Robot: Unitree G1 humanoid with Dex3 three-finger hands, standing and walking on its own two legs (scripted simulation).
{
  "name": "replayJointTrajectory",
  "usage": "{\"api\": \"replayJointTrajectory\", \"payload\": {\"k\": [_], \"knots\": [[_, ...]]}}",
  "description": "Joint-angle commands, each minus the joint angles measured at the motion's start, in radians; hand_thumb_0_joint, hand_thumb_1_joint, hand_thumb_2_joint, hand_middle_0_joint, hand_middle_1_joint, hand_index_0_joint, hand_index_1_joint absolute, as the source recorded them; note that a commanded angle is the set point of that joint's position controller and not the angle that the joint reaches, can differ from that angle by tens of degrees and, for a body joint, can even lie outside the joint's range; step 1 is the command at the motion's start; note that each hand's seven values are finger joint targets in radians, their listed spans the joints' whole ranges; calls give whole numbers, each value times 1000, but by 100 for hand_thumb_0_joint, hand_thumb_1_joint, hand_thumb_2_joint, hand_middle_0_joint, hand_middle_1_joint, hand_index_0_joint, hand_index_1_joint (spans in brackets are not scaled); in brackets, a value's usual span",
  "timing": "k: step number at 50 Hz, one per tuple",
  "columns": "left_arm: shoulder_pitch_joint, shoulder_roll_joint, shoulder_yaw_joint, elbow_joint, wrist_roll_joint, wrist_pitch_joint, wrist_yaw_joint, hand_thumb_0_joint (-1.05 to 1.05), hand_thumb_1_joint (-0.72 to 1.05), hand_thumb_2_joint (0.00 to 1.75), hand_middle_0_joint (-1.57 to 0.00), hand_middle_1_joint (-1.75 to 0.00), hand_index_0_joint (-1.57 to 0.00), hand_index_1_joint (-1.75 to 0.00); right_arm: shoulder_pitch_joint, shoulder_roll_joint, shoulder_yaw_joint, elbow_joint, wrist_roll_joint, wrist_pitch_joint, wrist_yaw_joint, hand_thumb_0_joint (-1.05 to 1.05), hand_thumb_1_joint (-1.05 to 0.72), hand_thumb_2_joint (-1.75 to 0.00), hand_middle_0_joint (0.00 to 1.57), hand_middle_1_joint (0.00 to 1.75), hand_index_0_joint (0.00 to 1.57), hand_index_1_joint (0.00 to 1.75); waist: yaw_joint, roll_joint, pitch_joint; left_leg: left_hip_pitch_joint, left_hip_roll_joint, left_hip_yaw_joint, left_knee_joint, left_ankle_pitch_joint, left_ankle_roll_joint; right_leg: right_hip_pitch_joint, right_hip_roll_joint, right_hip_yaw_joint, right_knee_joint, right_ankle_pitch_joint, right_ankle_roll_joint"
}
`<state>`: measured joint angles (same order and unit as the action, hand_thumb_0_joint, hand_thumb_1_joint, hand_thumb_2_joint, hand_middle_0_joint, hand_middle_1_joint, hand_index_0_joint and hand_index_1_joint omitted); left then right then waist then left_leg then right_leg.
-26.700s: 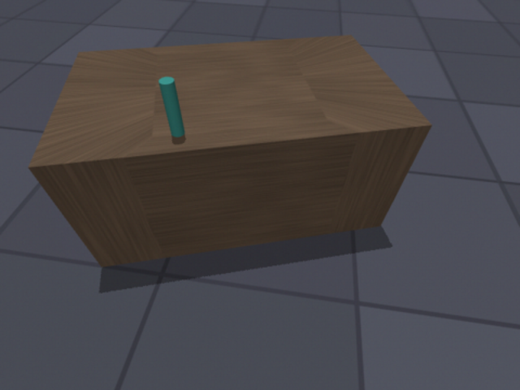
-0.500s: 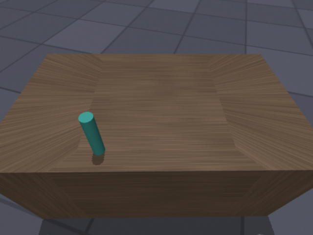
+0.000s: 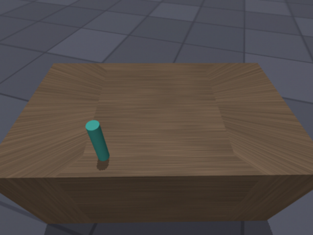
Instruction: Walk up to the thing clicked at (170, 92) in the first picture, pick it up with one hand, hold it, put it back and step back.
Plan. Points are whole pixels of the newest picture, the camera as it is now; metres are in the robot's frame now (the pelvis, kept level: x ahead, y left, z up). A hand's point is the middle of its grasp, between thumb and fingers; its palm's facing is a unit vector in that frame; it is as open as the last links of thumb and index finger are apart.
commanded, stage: stand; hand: left
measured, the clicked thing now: (98, 142) +0.44 +0.22 -0.09
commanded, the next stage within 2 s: none
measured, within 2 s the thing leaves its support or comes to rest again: neither
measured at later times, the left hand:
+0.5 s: hand out of the picture +0.06 +0.25 -0.16, palm faces -0.04 -0.94 -0.33, open 7.4 cm
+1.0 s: hand out of the picture +0.10 +0.25 -0.16, palm faces -0.03 -0.94 -0.33, open 7.3 cm
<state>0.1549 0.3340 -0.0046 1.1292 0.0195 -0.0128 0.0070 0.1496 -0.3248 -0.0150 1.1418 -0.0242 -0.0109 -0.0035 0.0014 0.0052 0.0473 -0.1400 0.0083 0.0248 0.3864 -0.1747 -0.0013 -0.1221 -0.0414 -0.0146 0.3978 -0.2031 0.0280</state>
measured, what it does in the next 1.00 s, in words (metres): stands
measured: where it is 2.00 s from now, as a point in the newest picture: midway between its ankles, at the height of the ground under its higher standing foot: outside the picture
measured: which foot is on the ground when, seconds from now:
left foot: down 0.00-1.00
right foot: down 0.00-1.00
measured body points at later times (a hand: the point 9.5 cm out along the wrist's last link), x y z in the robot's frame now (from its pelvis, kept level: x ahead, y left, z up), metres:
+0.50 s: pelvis +0.01 +0.00 +0.00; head +0.01 +0.00 +0.45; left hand +0.06 +0.30 -0.14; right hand +0.06 -0.30 -0.14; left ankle +0.03 +0.12 -0.74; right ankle +0.01 -0.14 -0.74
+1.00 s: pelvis +0.02 +0.00 +0.00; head +0.03 +0.00 +0.45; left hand +0.10 +0.30 -0.13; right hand +0.09 -0.30 -0.13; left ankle +0.03 +0.12 -0.74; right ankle +0.01 -0.14 -0.74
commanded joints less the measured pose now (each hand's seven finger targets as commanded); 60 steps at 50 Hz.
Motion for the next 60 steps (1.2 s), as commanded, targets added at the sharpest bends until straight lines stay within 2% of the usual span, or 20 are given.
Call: {"api": "replayJointTrajectory", "payload": {"k": [1, 7, 13, 17, 25, 30, 32, 34, 38, 41, 55, 60], "knots": [[-40, 205, 37, -27, 1, -23, 14, 0, 90, 90, -20, -30, -20, -30, -50, -198, -34, -43, 5, -20, -9, 0, -90, -90, 20, 30, 20, 30, 3, -15, 1, -22, 108, -122, -113, -46, 27, -30, -80, 95, -107, -17, -40], [-57, 211, 37, -21, 0, -25, 13, 0, 90, 90, -20, -30, -20, -30, -63, -206, -33, -33, 6, -19, -7, 0, -90, -90, 20, 30, 20, 30, -1, -9, -13, -3, 107, -113, -114, -11, 23, -32, -85, 103, -123, 4, -39], [-50, 207, 36, -12, 0, -21, 11, 0, 90, 90, -20, -30, -20, -30, -73, -214, -32, -29, 7, -17, -6, 0, -90, -90, 20, 30, 20, 30, -1, -2, -5, -14, 110, -117, -129, -67, 23, -35, -80, 96, -123, -19, -38], [-61, 204, 35, -14, -1, -21, 10, 0, 90, 90, -20, -30, -20, -30, -75, -216, -30, -24, 8, -16, -6, 0, -90, -90, 20, 30, 20, 30, -5, -4, -12, -7, 113, -112, -124, -49, 24, -33, -82, 98, -127, -6, -39], [-61, 202, 37, -19, -1, -22, 11, 0, 90, 90, -20, -30, -20, -30, -80, -225, -28, -28, 9, -21, -9, 0, -90, -90, 20, 30, 20, 30, -2, -12, -53, 37, 121, -102, -113, 76, 29, -4, -91, 95, -115, 104, -36], [-60, 200, 37, -16, -5, -18, 9, 0, 90, 90, -20, -30, -20, -30, -76, -226, -28, -22, 10, -20, -8, 0, -90, -90, 20, 30, 20, 30, -3, -4, -36, 31, 119, -99, -118, 60, 25, -1, -90, 92, -123, 95, -34], [-63, 204, 38, -18, -4, -20, 10, 0, 90, 90, -20, -30, -20, -30, -81, -221, -27, -25, 11, -20, -7, 0, -90, -90, 20, 30, 20, 30, -4, -21, -38, 34, 119, -101, -120, 98, 21, -1, -89, 87, -119, 105, -33], [-69, 206, 38, -24, -5, -23, 11, 0, 90, 90, -20, -30, -20, -30, -82, -224, -29, -29, 11, -22, -8, 0, -90, -90, 20, 30, 20, 30, -5, -21, -68, 56, 125, -97, -104, 154, 25, 17, -95, 88, -117, 155, -31], [-70, 208, 40, -26, -5, -19, 11, 0, 90, 90, -20, -30, -20, -30, -84, -224, -28, -26, 11, -20, -9, 0, -90, -90, 20, 30, 20, 30, -5, -9, -58, 56, 126, -96, -110, 152, 21, 21, -94, 85, -119, 155, -32], [-71, 208, 43, -26, -8, -18, 8, 0, 90, 90, -20, -30, -20, -30, -80, -224, -26, -26, 10, -21, -9, 0, -90, -90, 20, 30, 20, 30, -4, -3, -41, 37, 121, -94, -124, 106, 18, 19, -93, 87, -124, 128, -32], [-79, 211, 44, -41, -8, -17, 9, 0, 90, 90, -20, -30, -20, -30, -87, -227, -28, -40, 13, -22, -10, 0, -90, -90, 20, 30, 20, 30, -6, -9, -75, 69, 128, -88, -109, 198, 20, 41, -98, 82, -119, 205, -34], [-73, 210, 44, -39, -8, -16, 8, 0, 90, 90, -20, -30, -20, -30, -88, -231, -28, -38, 12, -21, -10, 0, -90, -90, 20, 30, 20, 30, -4, -13, -54, 69, 127, -90, -115, 155, 19, 27, -96, 80, -131, 163, -33]]}}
